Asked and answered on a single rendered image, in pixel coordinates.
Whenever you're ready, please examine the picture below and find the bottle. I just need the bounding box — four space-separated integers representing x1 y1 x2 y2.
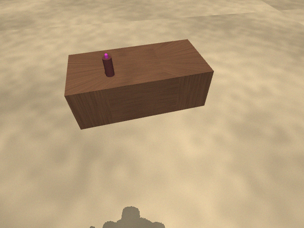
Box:
102 53 114 77

